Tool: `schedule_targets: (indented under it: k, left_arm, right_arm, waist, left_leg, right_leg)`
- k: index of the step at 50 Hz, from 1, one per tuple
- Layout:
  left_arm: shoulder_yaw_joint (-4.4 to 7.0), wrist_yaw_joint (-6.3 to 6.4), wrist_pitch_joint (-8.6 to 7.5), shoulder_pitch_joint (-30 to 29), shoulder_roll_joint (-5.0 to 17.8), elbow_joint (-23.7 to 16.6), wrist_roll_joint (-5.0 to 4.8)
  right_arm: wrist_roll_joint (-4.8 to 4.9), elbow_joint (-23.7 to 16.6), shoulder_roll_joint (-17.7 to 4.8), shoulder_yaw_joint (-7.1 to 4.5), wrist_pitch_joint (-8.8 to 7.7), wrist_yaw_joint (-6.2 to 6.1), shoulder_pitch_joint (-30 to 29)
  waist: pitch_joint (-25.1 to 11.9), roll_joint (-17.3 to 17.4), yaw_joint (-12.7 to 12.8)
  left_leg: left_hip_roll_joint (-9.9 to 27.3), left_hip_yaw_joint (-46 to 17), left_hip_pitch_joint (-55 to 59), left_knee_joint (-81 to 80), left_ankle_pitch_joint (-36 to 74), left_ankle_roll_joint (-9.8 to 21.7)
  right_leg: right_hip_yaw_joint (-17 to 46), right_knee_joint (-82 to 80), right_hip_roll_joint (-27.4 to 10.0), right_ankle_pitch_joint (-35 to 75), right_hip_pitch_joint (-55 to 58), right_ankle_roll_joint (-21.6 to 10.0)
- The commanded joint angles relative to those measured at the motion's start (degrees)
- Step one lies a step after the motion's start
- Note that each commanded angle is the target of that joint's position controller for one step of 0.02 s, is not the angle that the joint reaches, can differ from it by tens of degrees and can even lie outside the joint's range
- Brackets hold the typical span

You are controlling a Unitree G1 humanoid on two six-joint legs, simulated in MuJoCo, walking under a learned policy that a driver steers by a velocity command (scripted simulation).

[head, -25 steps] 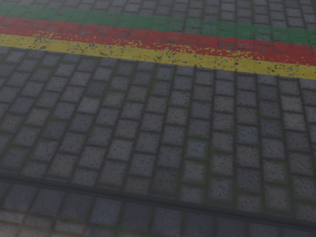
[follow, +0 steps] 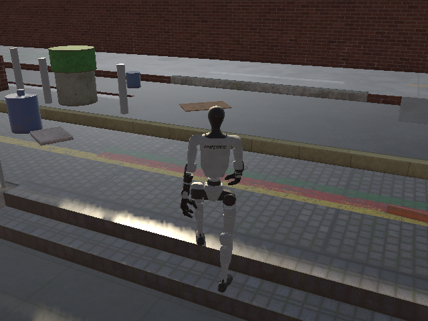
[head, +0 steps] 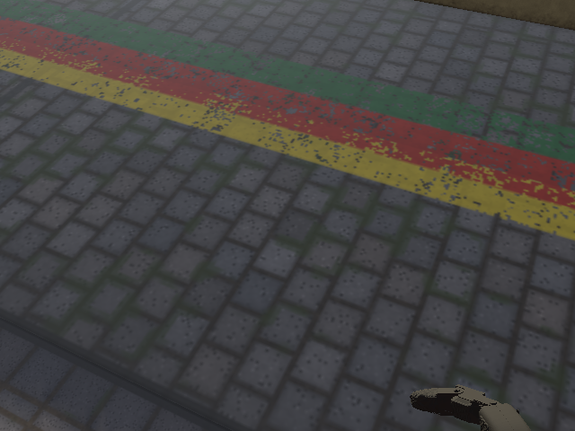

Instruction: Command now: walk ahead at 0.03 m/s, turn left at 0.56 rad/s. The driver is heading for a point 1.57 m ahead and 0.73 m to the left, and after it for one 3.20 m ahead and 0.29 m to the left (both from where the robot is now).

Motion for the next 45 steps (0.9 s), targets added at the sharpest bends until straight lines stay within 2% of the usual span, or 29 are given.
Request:
schedule_targets:
  k: [1,2,3,4,5,7,8,9,10,11,12,15,16,18,21,25,26,27,28,29,30,31,33,36,37,38,39,42,45]
  left_arm:
    - [5.82,1.12,-2.58,-6.65,21.97,-8.21,-2.93]
    - [5.38,1.36,-3.06,-3.57,17.22,-10.76,-1.33]
    - [4.26,-0.06,-2.64,-6.78,12.14,-15.05,0.31]
    - [6.11,-2.16,-0.35,-10.5,15.11,-16.85,-4.52]
    - [7.23,-2.37,0.55,-17.04,14.16,-18.3,-5.89]
    - [4.89,-0.92,0.22,-12.75,8.18,-17.71,-1.89]
    - [3.38,-0.24,0.26,-11.5,5.13,-18.13,-0.98]
    - [3.0,0.37,0.51,-11.36,5.13,-18.23,-0.96]
    - [3.48,1.12,1.02,-11.12,7.5,-17.96,-1.8]
    - [4.17,1.81,1.33,-14.45,10.42,-19.05,-2.33]
    - [4.29,2.17,1.7,-17.11,11.26,-19.57,-2.35]
    - [5.11,3.4,1.29,-21.17,13.63,-19.82,-2.43]
    - [2.92,5.58,2.66,-26.56,7.84,-24.33,-4.68]
    - [1.9,6.94,3.37,-27.27,5.82,-25.32,-5.2]
    - [1.99,7.5,4.65,-26.34,7.41,-25.74,-5.68]
    - [3.11,7.41,4.67,-23.27,9.58,-25.3,-7.13]
    - [3.7,7.14,4.47,-21.69,10.0,-24.7,-6.99]
    - [4.4,6.98,4.38,-19.94,11.3,-24.44,-5.81]
    - [5.03,7.38,4.93,-22.65,14.2,-26.18,-3.97]
    - [5.51,7.37,4.94,-21.63,14.46,-26.8,-2.61]
    - [4.64,7.33,4.53,-22.19,10.74,-28.6,-3.19]
    - [3.91,7.09,4.25,-23.09,8.02,-29.78,-3.72]
    - [3.89,7.31,5.37,-22.96,8.89,-29.21,-5.5]
    - [4.38,7.77,7.18,-16.76,10.74,-27.5,-4.89]
    - [4.53,6.24,3.62,-10.74,10.26,-25.97,-3.61]
    - [5.25,5.55,1.18,-11.03,12.08,-26.21,-3.74]
    - [4.93,4.99,0.1,-12.33,11.84,-26.1,-3.23]
    - [3.41,4.74,-1.44,-13.05,9.57,-24.79,-3.92]
    - [4.11,5.43,-1.69,-16.11,13.04,-25.78,-4.2]
  right_arm:
    - [1.76,0.81,-7.06,-2.97,-3.36,-0.91,11.96]
    - [2.06,3.6,-11.66,-4.72,-4.41,-3.11,20.15]
    - [-1.65,3.46,-16.32,-6.57,-4.68,-5.09,28.84]
    - [-3.58,1.96,-21.86,-8.27,-4.41,-4.48,30.72]
    - [-3.32,3.44,-23.29,-9.14,-6.44,-4.95,26.99]
    - [0.09,6.89,-13.09,-6.02,-8.79,-4.31,15.13]
    - [0.39,7.35,-8.71,-4.34,-8.98,-3.68,10.64]
    - [0.0,7.12,-4.77,-2.96,-9.15,-3.55,7.82]
    - [-0.54,6.82,-4.22,-2.8,-9.1,-3.77,6.73]
    - [-1.54,6.34,-5.84,-3.45,-9.56,-3.8,7.35]
    - [-0.94,4.58,-9.22,-4.67,-10.5,-3.63,5.68]
    - [-0.65,2.04,-11.7,-5.58,-12.61,-4.67,12.36]
    - [2.92,2.05,-11.5,-6.08,-8.84,-6.24,13.69]
    - [2.45,-1.17,-13.29,-6.67,-5.73,-7.81,15.65]
    - [2.61,-4.3,-13.74,-7.63,-3.19,-8.4,15.07]
    - [2.56,-6.86,-11.03,-7.83,-1.74,-7.83,15.93]
    - [2.81,-7.1,-10.45,-7.9,-1.56,-7.73,16.03]
    - [2.93,-7.32,-9.08,-7.63,-1.65,-7.47,16.92]
    - [3.38,-8.33,-7.16,-7.08,-1.76,-6.97,16.91]
    - [2.33,-10.36,-9.61,-7.25,-2.87,-6.27,17.56]
    - [2.18,-9.18,-14.02,-8.34,-3.12,-6.13,17.6]
    - [2.45,-7.78,-15.1,-8.78,-2.34,-6.14,16.85]
    - [2.67,-8.78,-10.22,-7.2,-1.07,-6.88,14.62]
    - [2.4,-10.97,-7.54,-5.45,-1.07,-6.77,10.81]
    - [-5.06,-9.36,-5.61,-3.87,-4.83,-2.79,14.6]
    - [-4.27,-9.03,-10.88,-6.51,-6.75,-1.2,14.5]
    - [-2.88,-9.15,-13.68,-7.59,-8.14,-1.23,11.47]
    - [-1.42,-9.74,-12.35,-7.95,-9.05,-2.27,8.96]
    - [-1.83,-9.09,-9.72,-7.47,-8.52,-0.67,10.79]
  waist:
    - [0.05,-8.8,-10.1]
    - [-11.49,-0.94,-8.88]
    - [-23.94,12.57,-11.23]
    - [-26.45,11.61,-12.98]
    - [-13.9,6.77,-12.45]
    - [-3.76,4.67,-2.1]
    - [-1.92,2.55,1.79]
    - [-1.22,0.29,3.78]
    - [-2.37,-1.21,4.29]
    - [-1.67,-4.18,3.81]
    - [-0.78,-1.74,4.28]
    - [-2.62,3.14,0.71]
    - [0.67,-5.21,0.08]
    - [0.43,0.04,-0.41]
    - [-2.29,10.55,-0.28]
    - [-1.33,14.22,-0.83]
    - [-0.96,13.35,-0.19]
    - [-2.88,9.13,-0.29]
    - [-0.27,-3.83,-2.43]
    - [-2.55,-16.97,-4.08]
    - [-2.44,-11.39,-2.8]
    - [-1.29,-4.87,-1.88]
    - [3.38,-3.03,-1.66]
    - [1.65,-4.87,1.64]
    - [-5.15,-9.42,5.31]
    - [-0.85,-9.66,5.57]
    - [0.41,-7.91,5.96]
    - [1.37,-4.43,3.99]
    - [2.9,-4.24,3.33]
  left_leg:
    - [-7.5,1.42,24.3,-17.87,7.21,1.0]
    - [-5.29,-12.7,51.0,-16.67,30.09,7.12]
    - [3.95,-38.7,73.12,-36.29,36.62,15.82]
    - [13.15,-62.78,66.1,-52.98,16.13,18.42]
    - [11.34,-57.87,50.87,-55.38,8.65,14.68]
    - [3.36,-45.51,33.23,-53.02,-15.17,10.31]
    - [1.02,-41.02,27.24,-52.91,-15.28,9.67]
    - [-0.31,-38.21,24.11,-55.36,-11.66,8.6]
    - [-0.59,-36.67,25.63,-56.77,-6.28,8.01]
    - [-0.09,-33.93,26.14,-57.38,-0.62,7.1]
    - [0.72,-31.51,27.56,-58.83,2.73,6.48]
    - [-0.19,-28.13,29.49,-59.79,11.45,3.28]
    - [-1.77,-34.05,30.96,-58.98,9.72,4.23]
    - [0.1,-35.28,36.59,-60.35,3.94,3.59]
    - [0.03,-33.08,39.17,-60.64,-1.3,1.78]
    - [1.03,-37.07,44.49,-56.06,-2.37,1.52]
    - [-0.52,-36.36,43.61,-52.53,-2.94,0.62]
    - [-3.05,-32.84,37.28,-44.07,-8.89,-1.12]
    - [-9.5,-20.07,25.9,-31.99,-12.93,-4.83]
    - [-8.97,-14.27,19.94,-20.68,-13.47,-7.43]
    - [-4.98,-14.97,19.19,-12.18,-9.45,-9.72]
    - [-4.07,-14.88,20.22,-7.36,-6.36,-10.82]
    - [-4.51,-10.61,17.83,-8.29,-1.72,-11.72]
    - [-4.4,-5.16,21.81,-19.24,-0.86,-12.5]
    - [-4.12,-2.19,21.62,-9.24,-2.95,-13.14]
    - [-3.38,-7.13,16.44,-1.95,-1.82,-12.48]
    - [-3.97,-10.68,11.4,2.52,0.51,-10.88]
    - [-1.44,-9.92,14.48,-8.51,0.3,-8.37]
    - [-0.89,-2.68,32.48,-25.03,-4.42,-9.49]
  right_leg:
    - [3.16,16.05,-14.45,100.51,-2.67,-4.9]
    - [5.96,30.61,-10.02,87.83,-20.69,-0.42]
    - [9.63,49.07,2.08,15.29,-39.48,1.95]
    - [26.27,79.53,10.41,-0.57,-43.11,-0.08]
    - [34.14,93.46,11.4,4.37,-48.86,-1.35]
    - [35.25,98.06,9.14,10.94,-51.82,-3.55]
    - [34.74,96.61,8.48,12.35,-51.93,-5.43]
    - [34.18,94.42,7.37,11.22,-51.38,-6.04]
    - [33.21,92.2,6.81,12.53,-52.61,-5.13]
    - [31.61,86.94,4.94,11.84,-52.83,-2.33]
    - [29.37,80.33,3.53,4.95,-52.35,-0.03]
    - [25.02,75.97,2.51,4.36,-44.72,3.69]
    - [24.26,65.46,3.82,7.51,-48.09,0.43]
    - [24.81,53.86,5.69,8.05,-48.98,-0.08]
    - [23.74,39.4,8.35,4.17,-39.63,1.54]
    - [25.09,21.02,8.01,4.28,-31.27,1.04]
    - [25.28,14.34,6.89,7.31,-26.4,-0.21]
    - [28.83,14.33,1.12,10.21,-17.51,-3.0]
    - [39.47,10.59,-8.06,15.34,-13.86,-9.38]
    - [54.93,5.24,-16.68,16.86,-13.89,-17.28]
    - [53.31,6.99,-17.24,14.49,-13.39,-18.68]
    - [45.91,8.96,-13.36,12.27,-15.04,-16.15]
    - [35.36,8.62,-6.05,11.91,-17.29,-14.03]
    - [29.1,8.24,-4.01,10.57,-14.7,-13.91]
    - [33.66,1.14,-7.24,-8.38,-14.05,-16.16]
    - [39.9,-0.11,-11.94,-15.56,-12.31,-16.92]
    - [41.47,-0.42,-13.43,-16.95,-11.04,-16.99]
    - [34.32,-1.44,-12.07,-16.73,-9.13,-13.34]
    - [24.37,-2.49,-7.66,-13.58,-17.76,-10.61]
